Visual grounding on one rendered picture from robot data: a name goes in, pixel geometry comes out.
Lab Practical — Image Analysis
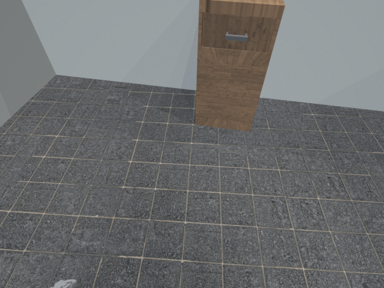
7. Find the handle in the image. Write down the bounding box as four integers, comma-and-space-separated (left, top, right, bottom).
225, 32, 248, 42

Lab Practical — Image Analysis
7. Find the drawer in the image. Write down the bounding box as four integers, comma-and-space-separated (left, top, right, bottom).
202, 13, 276, 53

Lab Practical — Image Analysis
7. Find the cabinet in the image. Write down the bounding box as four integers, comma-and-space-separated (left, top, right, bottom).
195, 0, 285, 131

